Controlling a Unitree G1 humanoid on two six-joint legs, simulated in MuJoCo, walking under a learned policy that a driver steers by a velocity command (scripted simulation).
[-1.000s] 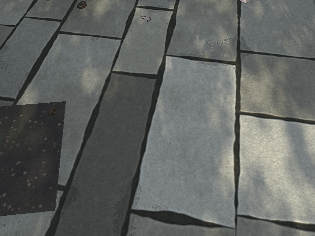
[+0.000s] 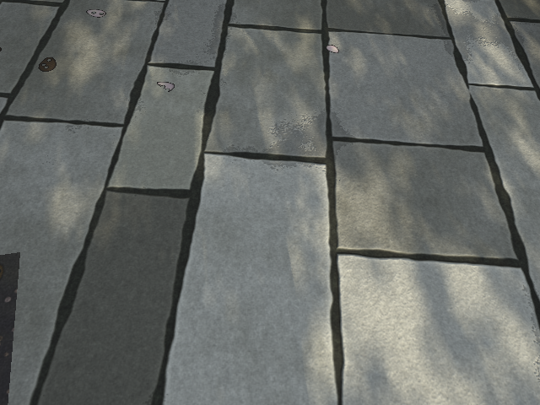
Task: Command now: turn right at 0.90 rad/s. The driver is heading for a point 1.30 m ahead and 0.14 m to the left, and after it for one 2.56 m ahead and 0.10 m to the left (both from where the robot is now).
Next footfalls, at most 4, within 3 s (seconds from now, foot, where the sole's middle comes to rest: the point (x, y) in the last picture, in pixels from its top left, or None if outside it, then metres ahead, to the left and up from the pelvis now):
0.24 right None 0.05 -0.17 -0.78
0.78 left None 0.45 0.03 -0.78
1.24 right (256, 243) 0.94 0.04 -0.78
1.66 left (145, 174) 1.19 0.40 -0.78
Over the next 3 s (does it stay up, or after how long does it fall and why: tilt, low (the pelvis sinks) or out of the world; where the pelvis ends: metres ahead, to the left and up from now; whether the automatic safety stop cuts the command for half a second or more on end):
stays up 2.26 0.07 -0.02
